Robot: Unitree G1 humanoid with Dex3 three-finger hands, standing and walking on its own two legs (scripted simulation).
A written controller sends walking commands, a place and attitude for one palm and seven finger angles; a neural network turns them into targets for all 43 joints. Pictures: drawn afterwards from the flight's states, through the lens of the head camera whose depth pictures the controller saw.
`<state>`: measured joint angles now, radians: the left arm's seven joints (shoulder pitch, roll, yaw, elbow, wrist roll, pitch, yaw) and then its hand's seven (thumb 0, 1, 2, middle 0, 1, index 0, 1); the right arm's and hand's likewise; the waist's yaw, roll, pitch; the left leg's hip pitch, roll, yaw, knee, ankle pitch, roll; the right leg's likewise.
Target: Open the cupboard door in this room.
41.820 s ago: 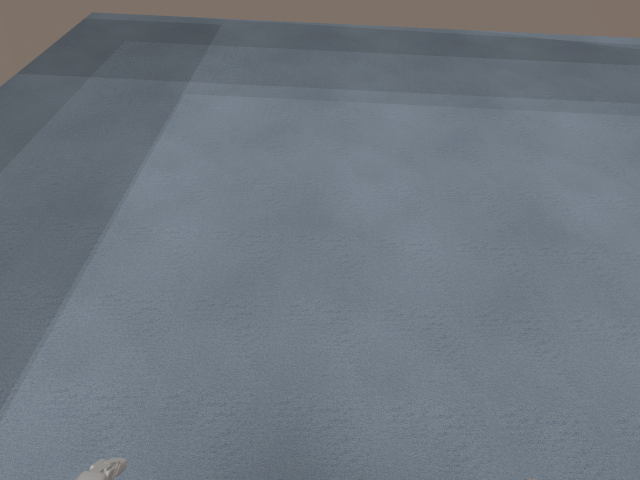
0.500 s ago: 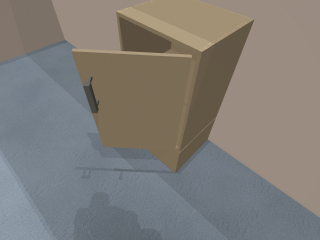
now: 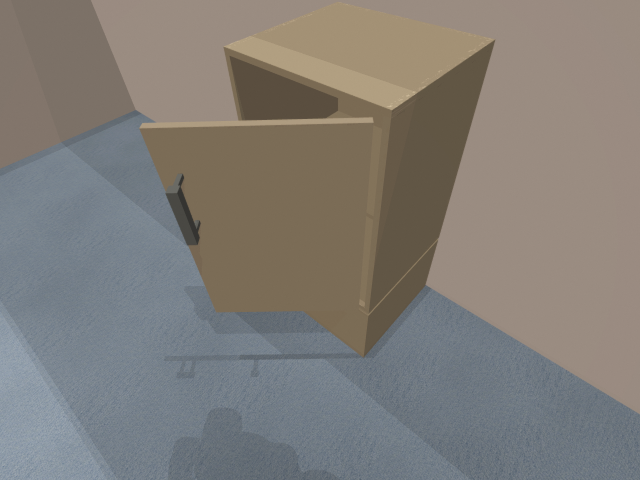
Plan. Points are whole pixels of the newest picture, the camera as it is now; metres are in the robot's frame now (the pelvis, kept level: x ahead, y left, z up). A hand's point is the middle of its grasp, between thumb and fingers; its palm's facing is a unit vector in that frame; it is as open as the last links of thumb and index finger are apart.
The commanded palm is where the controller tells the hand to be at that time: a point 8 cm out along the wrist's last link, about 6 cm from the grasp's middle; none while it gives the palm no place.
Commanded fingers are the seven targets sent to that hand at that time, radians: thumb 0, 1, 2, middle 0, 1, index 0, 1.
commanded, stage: look again from close up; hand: left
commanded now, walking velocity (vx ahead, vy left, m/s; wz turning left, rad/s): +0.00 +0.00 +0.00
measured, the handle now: (186, 210) +0.60 +0.31 -0.04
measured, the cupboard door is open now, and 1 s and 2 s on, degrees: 42 42 42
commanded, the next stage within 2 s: shuffle to correct the standing spot in 0.12 s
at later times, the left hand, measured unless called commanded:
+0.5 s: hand out of the picture +0.01 +0.17 -0.18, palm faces +0.07 -0.98 -0.19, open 7.4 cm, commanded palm none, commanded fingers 0.00 0.90 0.90 -0.20 -0.30 -0.20 -0.30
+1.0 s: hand out of the picture +0.06 +0.26 -0.20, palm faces +0.09 -0.97 -0.21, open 7.4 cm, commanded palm none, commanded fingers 0.00 0.90 0.90 -0.20 -0.30 -0.20 -0.30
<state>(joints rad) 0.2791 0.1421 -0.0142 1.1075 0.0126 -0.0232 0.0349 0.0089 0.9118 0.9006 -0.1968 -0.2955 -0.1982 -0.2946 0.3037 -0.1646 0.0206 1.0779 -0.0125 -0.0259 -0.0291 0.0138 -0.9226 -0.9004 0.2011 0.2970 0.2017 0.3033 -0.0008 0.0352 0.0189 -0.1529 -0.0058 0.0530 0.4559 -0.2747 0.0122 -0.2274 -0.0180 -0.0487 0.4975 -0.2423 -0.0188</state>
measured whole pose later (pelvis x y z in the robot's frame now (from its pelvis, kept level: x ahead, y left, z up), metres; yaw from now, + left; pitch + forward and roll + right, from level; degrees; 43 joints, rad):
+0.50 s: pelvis +0.02 +0.00 +0.00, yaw +1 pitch -1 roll +0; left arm 0.31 0.15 0.02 1.07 0.03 -0.01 0.02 0.01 0.91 0.90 -0.20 -0.30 -0.20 -0.29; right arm 0.34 -0.17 0.01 1.10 -0.02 0.00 -0.02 0.00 -0.91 -0.90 0.20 0.30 0.20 0.30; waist 0.01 0.01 0.03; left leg -0.19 0.02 0.04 0.54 -0.34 0.00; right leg -0.24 0.00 -0.07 0.53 -0.29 -0.03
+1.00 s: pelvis +0.07 +0.07 -0.02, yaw +1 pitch +0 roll +1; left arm 0.30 0.19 0.06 1.05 0.03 0.03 0.03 0.01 0.91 0.90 -0.20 -0.30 -0.20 -0.29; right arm 0.22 -0.20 -0.03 0.97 -0.03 -0.02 -0.01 0.01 -0.93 -0.90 0.20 0.30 0.20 0.30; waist 0.02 -0.05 0.06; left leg -0.36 0.04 0.09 0.65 -0.28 0.01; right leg -0.30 -0.10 -0.03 0.83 -0.55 0.00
